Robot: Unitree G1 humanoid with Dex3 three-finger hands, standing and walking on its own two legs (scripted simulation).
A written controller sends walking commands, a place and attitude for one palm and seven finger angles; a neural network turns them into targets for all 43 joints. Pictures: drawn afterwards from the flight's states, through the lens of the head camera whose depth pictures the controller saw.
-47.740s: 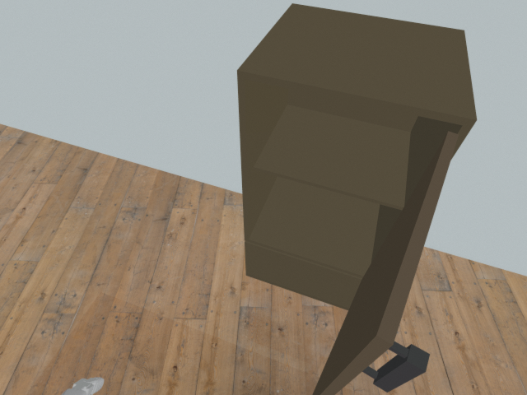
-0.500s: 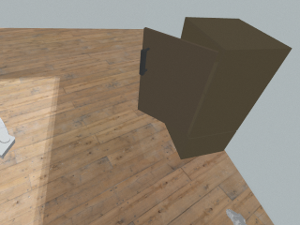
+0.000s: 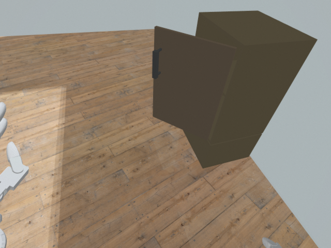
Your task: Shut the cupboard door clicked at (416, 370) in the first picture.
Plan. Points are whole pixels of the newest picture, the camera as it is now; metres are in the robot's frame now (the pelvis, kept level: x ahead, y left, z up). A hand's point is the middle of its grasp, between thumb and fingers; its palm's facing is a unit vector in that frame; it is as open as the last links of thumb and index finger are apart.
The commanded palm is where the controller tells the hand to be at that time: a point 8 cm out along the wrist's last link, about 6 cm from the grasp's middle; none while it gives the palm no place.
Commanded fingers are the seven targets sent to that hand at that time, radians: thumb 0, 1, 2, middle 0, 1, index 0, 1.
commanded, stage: stop stepping back and stand still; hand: left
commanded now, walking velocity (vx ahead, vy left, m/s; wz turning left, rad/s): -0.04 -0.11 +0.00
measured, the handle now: (157, 63) +1.00 +0.08 -0.03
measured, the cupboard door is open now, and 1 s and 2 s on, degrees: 43 43 43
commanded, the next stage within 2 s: let the arm hang, fingers relaxed in 0.56 s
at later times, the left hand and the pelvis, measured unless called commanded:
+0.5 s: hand (29, 152) +0.24 +0.27 +0.17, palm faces +0.41 -0.79 -0.45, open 7.4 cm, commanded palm +0.18 +0.31 +0.19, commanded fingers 0.00 0.90 0.90 -0.20 -0.30 -0.20 -0.30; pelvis +0.03 +0.01 +0.01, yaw -1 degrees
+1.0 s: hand out of the picture +0.05 +0.21 -0.16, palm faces +0.03 -0.98 -0.18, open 7.0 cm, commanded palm none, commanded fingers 0.00 0.90 0.90 -0.20 -0.30 -0.20 -0.30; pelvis +0.00 +0.03 +0.01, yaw +1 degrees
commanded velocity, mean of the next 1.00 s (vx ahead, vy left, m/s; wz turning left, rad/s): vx -0.01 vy -0.01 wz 0.00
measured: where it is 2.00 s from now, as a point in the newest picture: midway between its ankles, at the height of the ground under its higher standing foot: outside the picture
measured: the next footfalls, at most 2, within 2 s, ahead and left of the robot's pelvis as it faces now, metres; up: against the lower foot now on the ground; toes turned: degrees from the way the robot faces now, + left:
none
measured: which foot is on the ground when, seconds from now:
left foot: down 0.00-1.00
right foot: down 0.00-1.00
